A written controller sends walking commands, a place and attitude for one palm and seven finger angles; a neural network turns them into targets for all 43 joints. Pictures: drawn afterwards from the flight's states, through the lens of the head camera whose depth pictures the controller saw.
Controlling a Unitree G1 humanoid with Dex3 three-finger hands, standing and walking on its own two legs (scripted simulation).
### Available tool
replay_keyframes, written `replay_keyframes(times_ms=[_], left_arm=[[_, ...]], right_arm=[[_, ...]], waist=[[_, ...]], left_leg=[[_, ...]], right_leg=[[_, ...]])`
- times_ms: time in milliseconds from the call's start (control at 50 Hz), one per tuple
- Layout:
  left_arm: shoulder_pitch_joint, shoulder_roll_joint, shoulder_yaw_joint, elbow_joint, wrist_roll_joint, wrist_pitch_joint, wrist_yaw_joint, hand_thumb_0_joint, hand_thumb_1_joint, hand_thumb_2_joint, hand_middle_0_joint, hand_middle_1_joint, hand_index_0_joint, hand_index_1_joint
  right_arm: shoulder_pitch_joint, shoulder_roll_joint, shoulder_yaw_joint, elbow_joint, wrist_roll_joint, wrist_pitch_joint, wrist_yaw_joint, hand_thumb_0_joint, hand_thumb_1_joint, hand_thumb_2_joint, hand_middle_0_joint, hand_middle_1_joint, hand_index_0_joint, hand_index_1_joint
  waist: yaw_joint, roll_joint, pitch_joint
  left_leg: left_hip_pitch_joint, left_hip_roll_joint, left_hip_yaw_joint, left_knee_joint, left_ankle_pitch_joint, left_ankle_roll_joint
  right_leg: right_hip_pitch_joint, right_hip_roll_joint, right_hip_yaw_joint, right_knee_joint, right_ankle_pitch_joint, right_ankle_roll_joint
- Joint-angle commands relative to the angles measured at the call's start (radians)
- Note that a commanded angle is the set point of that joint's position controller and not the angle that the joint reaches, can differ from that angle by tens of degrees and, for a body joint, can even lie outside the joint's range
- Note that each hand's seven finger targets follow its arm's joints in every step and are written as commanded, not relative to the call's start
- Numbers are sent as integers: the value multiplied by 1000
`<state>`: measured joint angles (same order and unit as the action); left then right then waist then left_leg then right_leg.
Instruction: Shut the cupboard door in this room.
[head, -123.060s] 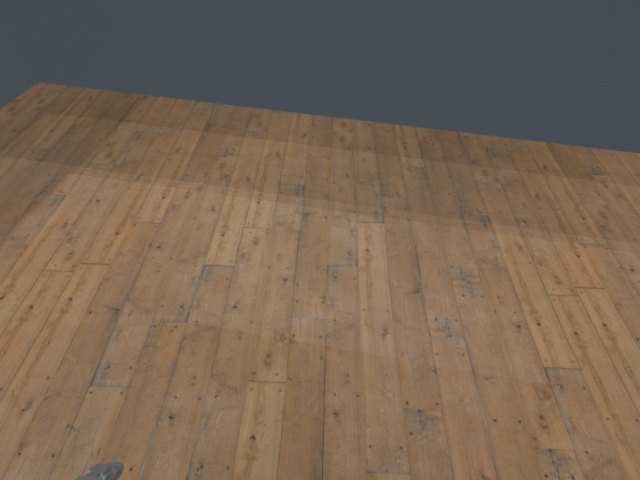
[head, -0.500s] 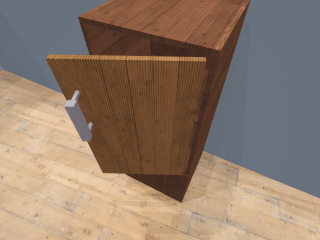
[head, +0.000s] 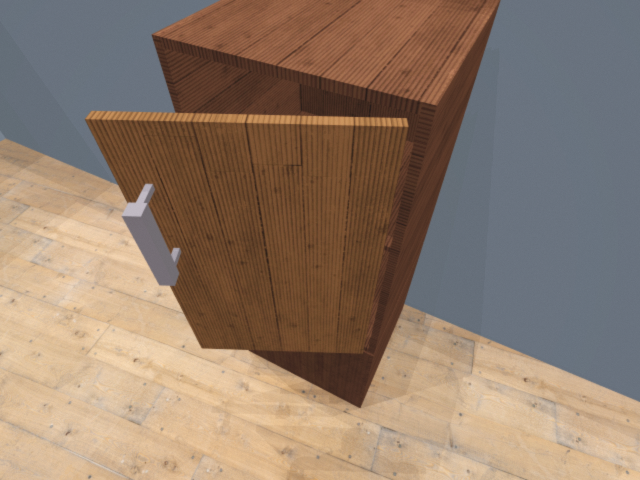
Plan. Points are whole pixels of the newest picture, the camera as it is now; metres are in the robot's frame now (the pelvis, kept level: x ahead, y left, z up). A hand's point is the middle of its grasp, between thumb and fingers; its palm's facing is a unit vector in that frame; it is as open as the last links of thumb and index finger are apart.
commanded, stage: look again from close up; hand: left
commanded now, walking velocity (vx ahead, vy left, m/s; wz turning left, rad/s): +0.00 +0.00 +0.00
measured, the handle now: (158, 236) +0.41 +0.26 +0.06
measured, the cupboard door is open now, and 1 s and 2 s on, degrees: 25 25 25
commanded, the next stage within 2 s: raise the hand and make a fist in 0.38 s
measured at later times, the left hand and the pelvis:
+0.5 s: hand out of the picture -0.03 +0.16 -0.18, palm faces +0.04 -0.98 -0.17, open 7.3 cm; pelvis +0.00 +0.01 +0.00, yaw +0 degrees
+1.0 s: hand out of the picture +0.10 +0.19 -0.05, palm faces +0.11 -0.99 -0.03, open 5.7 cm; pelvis -0.08 +0.02 -0.09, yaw +1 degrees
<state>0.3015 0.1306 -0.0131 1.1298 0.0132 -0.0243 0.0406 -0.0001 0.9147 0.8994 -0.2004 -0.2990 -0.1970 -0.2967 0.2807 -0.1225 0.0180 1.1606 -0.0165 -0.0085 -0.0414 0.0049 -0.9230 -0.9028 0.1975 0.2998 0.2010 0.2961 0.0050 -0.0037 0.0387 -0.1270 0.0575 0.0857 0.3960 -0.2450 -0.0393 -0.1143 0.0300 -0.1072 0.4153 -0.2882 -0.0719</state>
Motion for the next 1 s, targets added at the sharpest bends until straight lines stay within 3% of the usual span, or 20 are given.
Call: replay_keyframes(times_ms=[0, 440, 460, 480, 500, 520, 540, 560, 600, 620, 640, 680, 700, 720, 740, 780, 820, 860, 920, 980], left_arm=[[83, 93, 22, -19, -5, -10, 2, 0, 900, 900, -200, -300, -200, -300], [97, 73, 22, -12, -4, -10, 2, 0, 900, 900, -200, -300, -200, -300], [172, 117, 26, 17, 11, -38, 41, 0, 900, 900, -200, -300, -200, -300], [-665, 577, 251, -1592, -173, -333, 11, 0, 900, 900, -200, -300, -200, -300], [-77, 226, 26, -1309, -147, -251, 49, 0, 900, 900, -218, -320, -218, -320], [74, 20, -46, -1240, -174, -99, 83, 0, 900, 900, -237, -340, -237, -340], [104, -85, -134, -1105, -163, -58, 84, 0, 900, 900, -255, -360, -255, -360], [50, -91, -154, -1202, -178, -107, 74, 0, 900, 900, -273, -380, -273, -380], [78, -32, -85, -1136, -153, -200, 58, 0, 900, 900, -310, -420, -310, -420], [154, -47, -73, -1080, -153, -252, 28, 0, 900, 900, -328, -440, -328, -440], [257, -74, -64, -1037, -168, -316, -11, 0, 900, 900, -347, -460, -347, -460], [358, -65, 1, -992, -213, -469, -118, 0, 900, 900, -383, -500, -383, -500], [383, -47, 30, -1013, -237, -552, -182, 0, 900, 900, -402, -520, -402, -520], [401, 28, 112, -999, -239, -626, -239, 0, 900, 900, -420, -540, -420, -540], [394, 61, 134, -1050, -236, -656, -261, 0, 900, 900, -438, -560, -438, -560], [325, 110, 137, -1148, -202, -602, -244, 0, 900, 900, -475, -600, -475, -600], [224, 135, 125, -1264, -182, -512, -189, 0, 900, 900, -512, -640, -512, -640], [122, 120, 100, -1417, -190, -483, -136, 0, 900, 900, -548, -680, -548, -680], [-60, 142, 77, -1630, -192, -548, -100, 0, 900, 900, -603, -740, -603, -740], [-32, 100, 13, -1591, -209, -571, -143, 0, 900, 900, -658, -800, -658, -800]], right_arm=[[73, -66, -15, -20, 2, -16, -2, 0, -900, -900, 200, 300, 200, 300], [87, -52, -16, -10, 3, -19, -3, 0, -900, -900, 200, 300, 200, 300], [-50, -101, -25, -89, 17, -31, 10, 0, -900, -900, 200, 300, 200, 300], [60, -329, -43, -387, 18, -241, -104, 0, -900, -900, 200, 300, 200, 300], [13, -223, -16, -381, 27, -290, -91, 0, -900, -900, 200, 300, 200, 300], [-36, -194, -38, -392, 62, -319, -71, 0, -900, -900, 200, 300, 200, 300], [-47, -193, -28, -362, 85, -342, -60, 0, -900, -900, 200, 300, 200, 300], [-34, -226, -53, -414, 64, -368, -47, 0, -900, -900, 200, 300, 200, 300], [-28, -251, -78, -464, 27, -393, -33, 0, -900, -900, 200, 300, 200, 300], [-49, -243, -88, -504, 27, -403, -22, 0, -900, -900, 200, 300, 200, 300], [-74, -228, -93, -538, 19, -410, -7, 0, -900, -900, 200, 300, 200, 300], [-103, -224, -107, -585, 16, -402, 26, 0, -900, -900, 200, 300, 200, 300], [-119, -226, -111, -609, 12, -388, 42, 0, -900, -900, 200, 300, 200, 300], [-121, -223, -121, -618, 15, -363, 59, 0, -900, -900, 200, 300, 200, 300], [-146, -223, -122, -672, 15, -339, 64, 0, -900, -900, 200, 300, 200, 300], [-193, -220, -117, -762, 26, -290, 64, 0, -900, -900, 200, 300, 200, 300], [-194, -219, -107, -820, 37, -244, 51, 0, -900, -900, 200, 300, 200, 300], [-162, -215, -97, -862, 39, -227, 32, 0, -900, -900, 200, 300, 200, 300], [-119, -212, -78, -855, 30, -244, 13, 0, -900, -900, 200, 300, 200, 300], [-99, -221, -61, -821, 27, -282, 4, 0, -900, -900, 200, 300, 200, 300]], waist=[[5, -9, 35], [9, -1, 55], [47, -51, 55], [-123, 42, -395], [-49, 396, -511], [-24, 314, -366], [-47, 115, -132], [-75, 55, -48], [-93, -180, -78], [-52, -195, -86], [-13, -279, -108], [37, -356, -137], [58, -318, -176], [82, -212, -199], [96, -133, -248], [103, 21, -248], [74, 31, -221], [30, 23, -250], [-36, 41, -291], [-61, 66, -293]], left_leg=[[-23, 51, -53, -42, 152, 49], [-29, 50, -68, -55, 160, 55], [-155, 40, -14, 234, 116, 25], [298, 21, 36, 169, 269, 94], [171, -30, -8, 89, 462, 101], [101, -6, -52, 80, 581, 79], [-17, -9, -65, 103, 482, 82], [-67, -24, -91, 145, 360, 87], [-211, -57, -113, 244, 141, 80], [-279, -71, -112, 276, 95, 70], [-366, -72, -113, 319, 47, 55], [-529, -80, -105, 407, -26, 32], [-587, -88, -95, 456, -41, 23], [-628, -89, -84, 500, -37, 12], [-651, -102, -60, 534, -37, 23], [-664, -108, -28, 542, -85, 43], [-672, -98, -39, 532, -184, 56], [-653, -85, -61, 559, -218, 70], [-628, -64, -95, 605, -228, 77], [-617, -56, -122, 615, -207, 75]], right_leg=[[-30, -158, 136, -90, 329, 29], [-42, -154, 123, -97, 255, 25], [-39, -237, 225, -70, 892, 112], [-86, -132, 184, 19, 711, 77], [-29, -64, 124, 106, 494, 33], [-66, -41, 36, 121, 311, 39], [-220, -37, 25, 108, 252, 62], [-270, -49, 23, 109, 286, 72], [-398, -64, 25, 154, 174, 90], [-417, -70, 38, 186, 116, 88], [-442, -71, 44, 237, 62, 87], [-466, -75, 87, 323, 5, 81], [-458, -83, 116, 372, 23, 76], [-452, -92, 147, 424, 47, 59], [-447, -96, 163, 459, 32, 47], [-492, -88, 179, 459, -110, 29], [-548, -76, 186, 423, -293, 31], [-584, -65, 201, 400, -360, 40], [-647, -44, 188, 407, -367, 46], [-671, -30, 149, 439, -289, 43]])
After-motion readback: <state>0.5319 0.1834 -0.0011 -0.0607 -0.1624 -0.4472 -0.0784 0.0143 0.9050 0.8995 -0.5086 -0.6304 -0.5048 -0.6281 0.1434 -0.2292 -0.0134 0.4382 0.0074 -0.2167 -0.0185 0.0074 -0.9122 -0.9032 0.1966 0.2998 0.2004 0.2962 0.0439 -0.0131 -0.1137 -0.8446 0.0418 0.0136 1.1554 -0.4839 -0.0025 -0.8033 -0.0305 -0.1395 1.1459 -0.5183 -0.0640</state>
